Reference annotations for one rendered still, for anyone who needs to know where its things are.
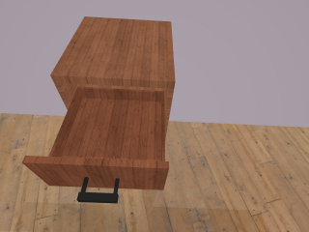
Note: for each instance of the cabinet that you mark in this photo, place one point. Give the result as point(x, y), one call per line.
point(118, 53)

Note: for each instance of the handle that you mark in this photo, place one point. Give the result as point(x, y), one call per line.
point(98, 197)

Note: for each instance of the drawer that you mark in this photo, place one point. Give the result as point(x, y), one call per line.
point(108, 134)

